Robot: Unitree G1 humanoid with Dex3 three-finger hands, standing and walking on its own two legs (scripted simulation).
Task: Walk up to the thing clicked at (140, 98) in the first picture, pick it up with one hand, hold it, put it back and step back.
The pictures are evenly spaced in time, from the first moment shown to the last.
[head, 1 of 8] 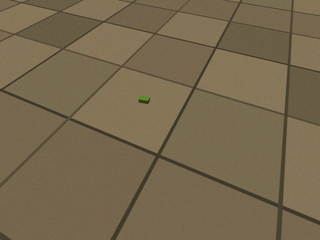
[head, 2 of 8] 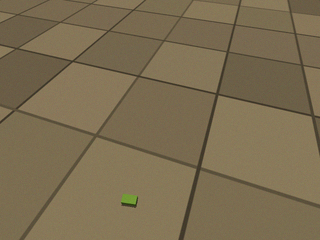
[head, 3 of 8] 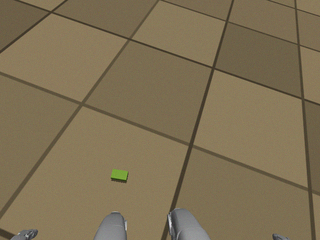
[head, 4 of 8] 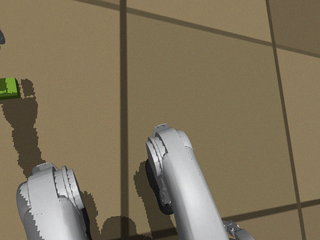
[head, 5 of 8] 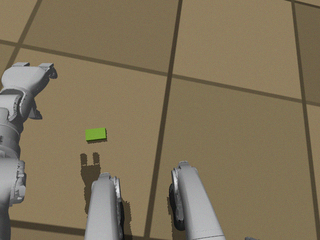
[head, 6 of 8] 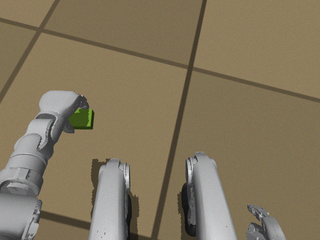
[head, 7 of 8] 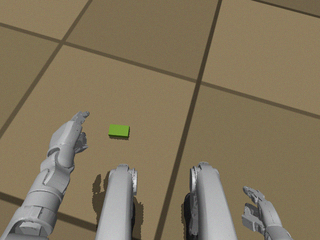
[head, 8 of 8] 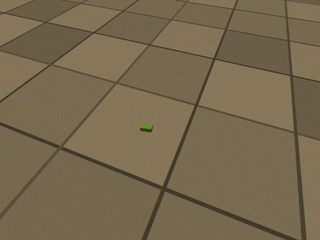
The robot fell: no
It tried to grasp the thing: yes
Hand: left
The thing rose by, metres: 0.68
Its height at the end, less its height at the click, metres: +0.00
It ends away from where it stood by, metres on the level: 0.07
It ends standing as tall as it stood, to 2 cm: yes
